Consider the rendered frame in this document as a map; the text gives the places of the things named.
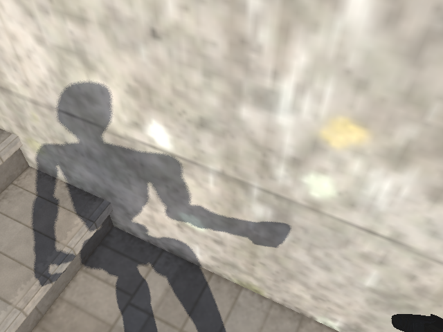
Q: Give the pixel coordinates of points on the right robot hand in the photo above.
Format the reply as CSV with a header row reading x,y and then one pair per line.
x,y
417,323

